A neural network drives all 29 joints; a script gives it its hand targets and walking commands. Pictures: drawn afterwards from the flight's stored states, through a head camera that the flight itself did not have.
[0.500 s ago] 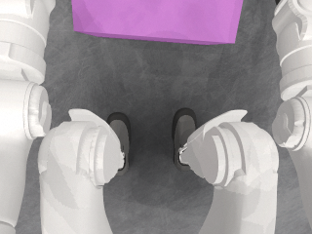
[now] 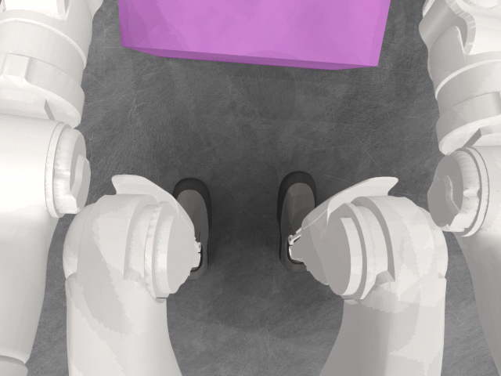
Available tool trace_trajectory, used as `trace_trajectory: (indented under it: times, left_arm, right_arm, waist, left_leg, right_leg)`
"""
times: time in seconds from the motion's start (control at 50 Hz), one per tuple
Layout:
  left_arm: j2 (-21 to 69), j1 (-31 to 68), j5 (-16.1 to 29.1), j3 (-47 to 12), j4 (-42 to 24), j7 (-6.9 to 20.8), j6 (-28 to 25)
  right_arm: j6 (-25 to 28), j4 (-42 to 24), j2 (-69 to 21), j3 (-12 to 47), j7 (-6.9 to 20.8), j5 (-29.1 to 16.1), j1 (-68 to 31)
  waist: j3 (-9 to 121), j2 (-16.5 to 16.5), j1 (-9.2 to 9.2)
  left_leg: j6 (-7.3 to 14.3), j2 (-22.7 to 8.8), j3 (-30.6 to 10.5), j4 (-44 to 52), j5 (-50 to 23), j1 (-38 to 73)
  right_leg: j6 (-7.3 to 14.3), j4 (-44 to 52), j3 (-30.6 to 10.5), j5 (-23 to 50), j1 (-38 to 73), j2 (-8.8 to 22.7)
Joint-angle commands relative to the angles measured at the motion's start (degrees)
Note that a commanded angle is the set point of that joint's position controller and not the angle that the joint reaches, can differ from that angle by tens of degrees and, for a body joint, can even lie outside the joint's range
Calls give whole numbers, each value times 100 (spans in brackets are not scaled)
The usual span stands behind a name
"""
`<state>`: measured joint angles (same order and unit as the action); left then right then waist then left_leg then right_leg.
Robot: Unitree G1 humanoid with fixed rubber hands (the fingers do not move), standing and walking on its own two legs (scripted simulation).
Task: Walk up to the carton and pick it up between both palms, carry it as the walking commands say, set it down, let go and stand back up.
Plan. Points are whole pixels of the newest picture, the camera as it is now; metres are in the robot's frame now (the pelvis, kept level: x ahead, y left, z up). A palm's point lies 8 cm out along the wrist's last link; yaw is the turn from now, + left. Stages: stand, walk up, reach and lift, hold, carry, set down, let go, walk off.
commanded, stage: reach and lift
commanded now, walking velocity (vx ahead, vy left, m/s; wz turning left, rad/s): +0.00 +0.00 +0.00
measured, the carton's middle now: out of the picture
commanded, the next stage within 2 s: none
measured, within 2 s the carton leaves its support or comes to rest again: leaves its support in 1.10 s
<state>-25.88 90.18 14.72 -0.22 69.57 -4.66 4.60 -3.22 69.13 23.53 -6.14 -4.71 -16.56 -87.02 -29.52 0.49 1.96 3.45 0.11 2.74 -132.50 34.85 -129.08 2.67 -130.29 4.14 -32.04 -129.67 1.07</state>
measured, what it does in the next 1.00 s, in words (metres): stands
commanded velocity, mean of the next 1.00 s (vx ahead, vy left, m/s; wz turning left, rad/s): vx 0.00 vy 0.00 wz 0.00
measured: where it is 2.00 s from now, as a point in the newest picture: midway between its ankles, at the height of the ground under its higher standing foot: (244, 241)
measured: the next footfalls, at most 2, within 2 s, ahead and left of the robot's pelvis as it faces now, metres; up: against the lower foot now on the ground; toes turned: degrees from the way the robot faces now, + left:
none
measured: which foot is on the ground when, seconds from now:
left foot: down 0.00-1.00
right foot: down 0.00-1.00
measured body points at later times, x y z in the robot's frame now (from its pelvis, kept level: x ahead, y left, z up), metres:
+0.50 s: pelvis +0.00 +0.00 +0.01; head +0.38 +0.01 +0.23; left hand +0.57 +0.18 -0.19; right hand +0.55 -0.19 -0.19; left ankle +0.11 +0.10 -0.31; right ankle +0.12 -0.10 -0.31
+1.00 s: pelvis +0.00 +0.00 +0.00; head +0.38 +0.01 +0.23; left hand +0.57 +0.17 -0.19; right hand +0.55 -0.20 -0.18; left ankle +0.11 +0.10 -0.31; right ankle +0.12 -0.10 -0.31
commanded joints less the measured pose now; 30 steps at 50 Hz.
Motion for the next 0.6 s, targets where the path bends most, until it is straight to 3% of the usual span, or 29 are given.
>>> trace_trajectory:
  times: [0.0,0.2,0.34,0.46,0.58]
  left_arm:
    - [-413,1590,34,-38,-555,22,-131]
    - [183,1665,210,-335,-623,42,-221]
    - [883,1825,345,-625,-682,153,-256]
    - [2825,2408,373,-1012,-789,673,-169]
    - [4390,2541,123,-820,-971,1308,69]
  right_arm:
    - [129,-458,527,-28,-23,-6,-1270]
    - [234,-442,54,17,-20,88,-1252]
    - [265,-640,-683,326,145,5,-1579]
    - [115,-840,-2576,798,634,51,-2310]
    - [-164,-1178,-4176,982,1255,132,-2649]
  waist:
    - [7040,-329,177]
    - [7059,-415,367]
    - [7034,-383,329]
    - [6685,-369,372]
    - [6155,-274,288]
  left_leg:
    - [-194,101,-641,973,-1885,3259]
    - [-237,187,-677,1052,-2066,3298]
    - [-233,230,-668,1118,-2067,3275]
    - [-212,344,-640,1117,-1889,2974]
    - [-115,454,-503,1018,-1689,2525]
  right_leg:
    - [-266,815,-546,1939,3243,-166]
    - [-272,862,-502,2063,3124,-224]
    - [-286,872,-457,2008,3093,-236]
    - [-240,854,-419,1848,2986,-317]
    - [-109,760,-436,1770,2948,-447]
